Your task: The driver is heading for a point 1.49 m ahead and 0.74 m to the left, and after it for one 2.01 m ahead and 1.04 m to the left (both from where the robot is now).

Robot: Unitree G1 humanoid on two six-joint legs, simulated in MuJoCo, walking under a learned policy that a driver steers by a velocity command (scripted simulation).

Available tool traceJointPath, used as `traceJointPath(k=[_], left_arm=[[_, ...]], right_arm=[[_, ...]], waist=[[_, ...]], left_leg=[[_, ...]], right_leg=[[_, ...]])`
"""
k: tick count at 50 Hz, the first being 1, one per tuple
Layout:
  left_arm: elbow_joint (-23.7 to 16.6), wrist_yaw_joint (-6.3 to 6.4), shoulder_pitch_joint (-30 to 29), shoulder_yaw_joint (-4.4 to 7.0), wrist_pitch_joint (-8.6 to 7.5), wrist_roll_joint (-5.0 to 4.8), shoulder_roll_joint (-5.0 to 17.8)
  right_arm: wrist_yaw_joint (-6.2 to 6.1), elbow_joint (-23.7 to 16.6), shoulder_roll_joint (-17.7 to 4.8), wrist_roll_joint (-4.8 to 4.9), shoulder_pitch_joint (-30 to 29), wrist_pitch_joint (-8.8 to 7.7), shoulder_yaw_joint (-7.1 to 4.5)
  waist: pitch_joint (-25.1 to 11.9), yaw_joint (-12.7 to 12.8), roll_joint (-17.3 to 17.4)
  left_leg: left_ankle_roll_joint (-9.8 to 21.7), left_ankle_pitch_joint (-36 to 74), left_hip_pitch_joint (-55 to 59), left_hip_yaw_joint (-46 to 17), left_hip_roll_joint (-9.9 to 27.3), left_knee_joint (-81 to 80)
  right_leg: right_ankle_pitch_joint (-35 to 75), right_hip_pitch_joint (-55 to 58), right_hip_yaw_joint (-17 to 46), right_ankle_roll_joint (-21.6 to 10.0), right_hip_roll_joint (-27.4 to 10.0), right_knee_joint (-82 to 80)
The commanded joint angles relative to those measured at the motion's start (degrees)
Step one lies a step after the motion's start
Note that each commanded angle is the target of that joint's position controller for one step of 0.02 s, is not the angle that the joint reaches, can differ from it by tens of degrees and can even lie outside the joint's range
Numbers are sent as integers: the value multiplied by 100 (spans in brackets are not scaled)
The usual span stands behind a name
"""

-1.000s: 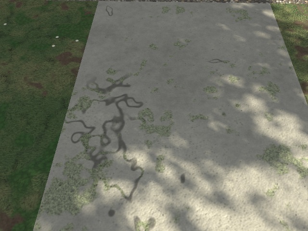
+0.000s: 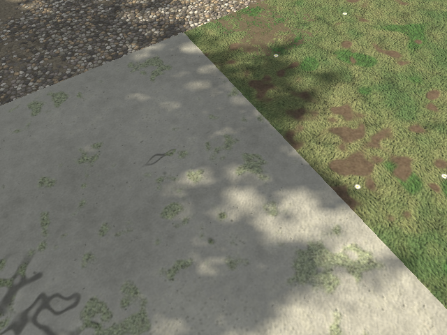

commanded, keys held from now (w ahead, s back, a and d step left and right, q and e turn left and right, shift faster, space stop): q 0.94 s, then no key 0.06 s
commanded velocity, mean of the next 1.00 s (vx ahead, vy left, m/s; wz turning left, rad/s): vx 0.01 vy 0.00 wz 0.42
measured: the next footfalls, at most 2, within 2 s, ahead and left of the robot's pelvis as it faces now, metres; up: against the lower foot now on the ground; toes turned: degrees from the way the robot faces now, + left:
left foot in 0.38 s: +0.00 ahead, +0.12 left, +0.00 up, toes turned +13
right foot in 0.90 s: +0.12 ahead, -0.07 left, +0.00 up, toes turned +35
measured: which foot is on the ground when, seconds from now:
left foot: up 0.00-0.36, down 0.38-0.90, up 0.92-1.00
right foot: down 0.00-0.38, up 0.40-0.88, down 0.90-1.00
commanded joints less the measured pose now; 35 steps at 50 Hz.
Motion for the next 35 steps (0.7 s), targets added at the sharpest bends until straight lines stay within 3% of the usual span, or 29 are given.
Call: traceJointPath(k=[1, 4, 8, 13, 16, 18, 19, 20, 21, 22, 23, 24, 25, 28, 35], left_arm=[[-123, 23, -70, 56, -223, 8, 464], [33, 83, -347, 32, -261, 103, 442], [244, 191, -196, 178, -154, 23, 832], [365, 251, -334, 228, -68, -22, 808], [414, 276, -528, 265, -23, -96, 840], [525, 293, -531, 286, 25, -214, 808], [594, 276, -273, 273, 28, -167, 633], [318, 248, -580, 168, -1, 97, 319], [166, 273, -1104, 194, -45, 21, 432], [245, 273, -1046, 260, -39, -116, 611], [360, 288, -881, 302, -31, -139, 678], [471, 325, -785, 332, -15, -99, 729], [506, 345, -699, 349, -15, -66, 746], [557, 330, -558, 327, -69, -116, 607], [523, 279, -723, 275, -175, -145, 570]], right_arm=[[-48, -104, -387, -8, 154, 32, -64], [-55, 16, -310, 52, 360, 94, -27], [-83, -214, -451, 75, 59, 163, -39], [-35, -327, -329, 83, 134, 234, -54], [50, -320, -260, 89, 376, 243, -65], [95, -234, -299, 52, 739, 235, -100], [47, -272, -715, 14, 800, 219, -212], [-46, -387, -1367, -8, 860, 182, -346], [19, -472, -1301, -253, 1040, 48, -304], [43, -528, -1199, -251, 763, -76, -278], [2, -581, -1085, -113, 424, -126, -272], [-44, -640, -871, 13, 217, -121, -210], [-94, -676, -768, 71, 138, -97, -166], [-161, -714, -750, 27, 382, -47, -155], [-196, -854, -965, 42, 389, 62, -241]], waist=[[-1046, 42, -928], [-950, -79, -995], [-745, 207, -1006], [-622, 209, -897], [-735, 36, -906], [-751, -175, -816], [-684, -38, 76], [-521, 40, 1636], [-868, -379, 1143], [-726, -200, 616], [-582, -9, 371], [-537, 60, 258], [-561, 131, 291], [-748, 104, 323], [-521, -52, 617]], left_leg=[[-80, 261, -478, -566, 142, 443], [-178, 737, 272, -530, 5, -325], [-132, 476, 89, -343, -74, -631], [33, 252, 9, -208, -57, -714], [211, 656, 477, 33, -184, -1439], [503, 1806, 1181, 101, -361, -2715], [841, 3213, 1750, -910, 156, -3318], [1765, 5584, 2500, -2911, 1543, -3346], [2521, 5403, 2255, -3407, 1911, -3584], [2339, 4912, 2205, -2913, 1623, -3607], [1983, 4479, 2173, -2495, 1276, -3549], [1749, 4301, 2143, -2297, 1094, -3533], [1661, 4348, 2041, -2164, 956, -3550], [1662, 4453, 2214, -2066, 771, -3546], [1632, 3089, 1897, -2513, 566, -3565]], right_leg=[[3347, 1310, 1002, -1013, -1426, -948], [3143, 926, 459, -955, -1240, -1036], [2500, 1193, 785, -1215, -1654, -1091], [2413, 1332, 809, -1245, -1911, -1057], [2526, 1310, 512, -1050, -1855, -767], [1868, 993, 97, -571, -1585, -238], [729, 260, -451, -12, -1106, 751], [-2086, -1533, -751, 609, -128, 2261], [-2807, -1801, 189, 613, 159, 3297], [-2368, -1927, 458, 549, 17, 3680], [-1795, -2035, 517, 519, -73, 3647], [-1451, -2049, 551, 545, -136, 3520], [-1146, -1877, 564, 595, -127, 3486], [-691, -1697, 542, 692, 14, 3254], [-502, -1188, 656, 836, 113, 1533]])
